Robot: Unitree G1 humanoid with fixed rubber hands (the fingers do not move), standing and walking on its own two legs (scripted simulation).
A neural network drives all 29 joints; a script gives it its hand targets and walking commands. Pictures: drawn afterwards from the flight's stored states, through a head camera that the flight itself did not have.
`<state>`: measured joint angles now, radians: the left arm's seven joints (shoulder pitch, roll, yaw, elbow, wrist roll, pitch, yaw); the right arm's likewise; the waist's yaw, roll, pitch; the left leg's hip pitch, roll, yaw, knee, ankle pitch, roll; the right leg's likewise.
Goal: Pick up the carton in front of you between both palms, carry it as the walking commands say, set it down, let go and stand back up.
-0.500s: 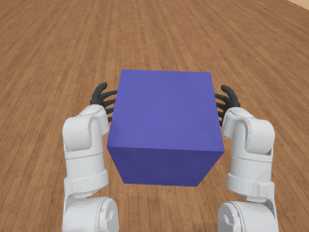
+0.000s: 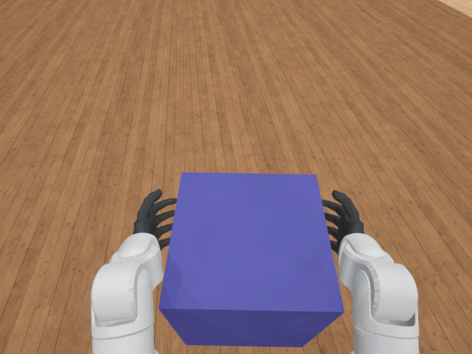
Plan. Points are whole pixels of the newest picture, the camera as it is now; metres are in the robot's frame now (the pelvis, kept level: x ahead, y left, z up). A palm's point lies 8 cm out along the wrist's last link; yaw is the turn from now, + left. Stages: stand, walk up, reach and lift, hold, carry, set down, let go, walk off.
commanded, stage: carry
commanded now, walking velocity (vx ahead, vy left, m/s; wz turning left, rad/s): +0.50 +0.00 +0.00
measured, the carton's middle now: (246, 266) +0.26 +0.01 +0.02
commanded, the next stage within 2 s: none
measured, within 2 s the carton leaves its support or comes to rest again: neither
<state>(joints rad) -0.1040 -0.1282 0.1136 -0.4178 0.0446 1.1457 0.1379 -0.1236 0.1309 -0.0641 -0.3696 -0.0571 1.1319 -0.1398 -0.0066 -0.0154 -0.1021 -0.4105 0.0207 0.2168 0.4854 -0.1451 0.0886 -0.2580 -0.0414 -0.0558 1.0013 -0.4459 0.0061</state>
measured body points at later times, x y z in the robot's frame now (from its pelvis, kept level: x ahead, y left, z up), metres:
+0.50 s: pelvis +0.32 -0.05 -0.01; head +0.29 -0.06 +0.44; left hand +0.56 +0.12 +0.07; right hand +0.57 -0.19 +0.06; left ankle +0.13 +0.07 -0.65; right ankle +0.43 -0.14 -0.73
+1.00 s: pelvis +0.63 +0.02 +0.00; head +0.60 +0.03 +0.45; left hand +0.87 +0.17 +0.09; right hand +0.87 -0.13 +0.10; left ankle +0.70 +0.10 -0.73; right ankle +0.48 -0.11 -0.66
